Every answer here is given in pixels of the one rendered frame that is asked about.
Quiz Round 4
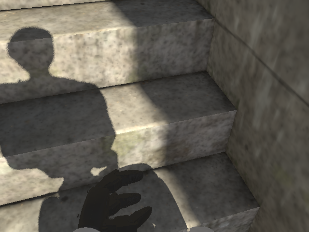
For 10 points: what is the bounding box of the left robot hand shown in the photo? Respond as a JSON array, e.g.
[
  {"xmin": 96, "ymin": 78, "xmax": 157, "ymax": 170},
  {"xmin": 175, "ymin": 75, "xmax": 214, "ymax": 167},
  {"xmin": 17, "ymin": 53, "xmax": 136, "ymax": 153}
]
[{"xmin": 77, "ymin": 169, "xmax": 153, "ymax": 232}]

